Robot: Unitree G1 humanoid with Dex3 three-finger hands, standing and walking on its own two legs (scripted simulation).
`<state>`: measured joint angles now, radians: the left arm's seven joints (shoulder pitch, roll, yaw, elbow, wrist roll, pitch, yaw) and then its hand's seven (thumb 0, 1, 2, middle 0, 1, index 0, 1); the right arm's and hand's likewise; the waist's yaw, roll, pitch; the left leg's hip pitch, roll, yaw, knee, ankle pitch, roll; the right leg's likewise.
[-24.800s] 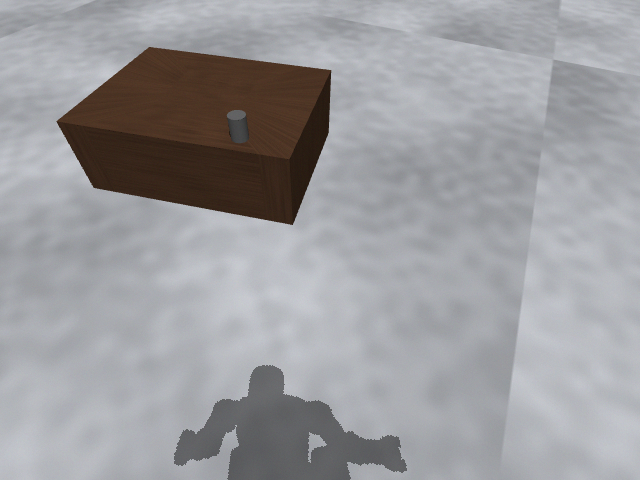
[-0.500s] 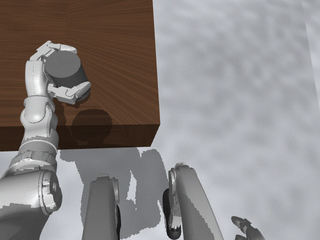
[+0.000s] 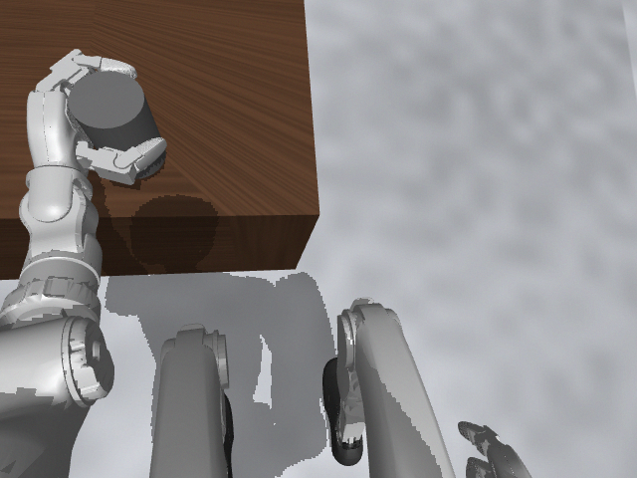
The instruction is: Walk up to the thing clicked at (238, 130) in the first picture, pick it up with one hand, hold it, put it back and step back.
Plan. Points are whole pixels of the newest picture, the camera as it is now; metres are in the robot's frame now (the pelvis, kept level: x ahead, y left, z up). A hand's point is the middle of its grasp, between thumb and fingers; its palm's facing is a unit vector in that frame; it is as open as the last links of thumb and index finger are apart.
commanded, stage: lower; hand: left
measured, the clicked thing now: (123, 129) +0.53 +0.17 -0.01
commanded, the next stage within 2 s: loosen in 0.62 s
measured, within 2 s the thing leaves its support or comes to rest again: rests again in 0.30 s
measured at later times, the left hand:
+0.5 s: hand (130, 136) +0.53 +0.17 -0.04, palm faces +0.01 -1.00 -0.04, open 10.0 cm
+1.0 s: hand (128, 138) +0.53 +0.17 -0.04, palm faces +0.02 -1.00 -0.03, open 10.6 cm
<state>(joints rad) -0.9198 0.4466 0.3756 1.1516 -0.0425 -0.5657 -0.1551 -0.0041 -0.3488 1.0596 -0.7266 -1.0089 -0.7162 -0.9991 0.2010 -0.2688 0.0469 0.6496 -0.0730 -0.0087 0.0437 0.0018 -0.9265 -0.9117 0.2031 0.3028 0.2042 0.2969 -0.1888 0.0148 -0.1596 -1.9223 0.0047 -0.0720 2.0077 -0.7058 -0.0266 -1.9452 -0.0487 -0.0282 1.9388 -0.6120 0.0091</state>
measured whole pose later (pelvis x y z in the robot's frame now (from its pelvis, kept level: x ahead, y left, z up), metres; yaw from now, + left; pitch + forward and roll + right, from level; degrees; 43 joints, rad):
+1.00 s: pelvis -0.02 +0.01 -0.05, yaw +0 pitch +34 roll -4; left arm -1.03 0.49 0.36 1.22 -0.01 -0.55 -0.13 0.00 -0.40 0.79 -0.80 -0.87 -0.79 -0.86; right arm 0.20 -0.28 0.06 0.62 -0.08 0.02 0.06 0.00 -0.92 -0.90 0.21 0.30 0.21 0.30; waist -0.21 0.00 -0.13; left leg -2.08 -0.02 -0.08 2.16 -0.69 -0.02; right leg -2.08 -0.06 -0.02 2.08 -0.59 0.02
